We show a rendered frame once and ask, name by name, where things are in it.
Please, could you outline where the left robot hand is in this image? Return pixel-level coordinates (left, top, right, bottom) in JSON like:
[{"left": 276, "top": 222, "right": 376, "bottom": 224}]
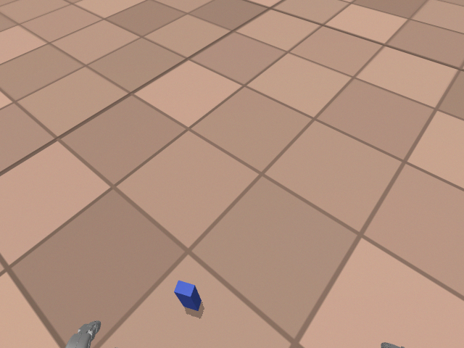
[{"left": 65, "top": 320, "right": 101, "bottom": 348}]

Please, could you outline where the carton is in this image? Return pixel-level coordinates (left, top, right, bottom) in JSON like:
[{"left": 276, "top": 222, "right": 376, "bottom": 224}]
[{"left": 174, "top": 281, "right": 201, "bottom": 311}]

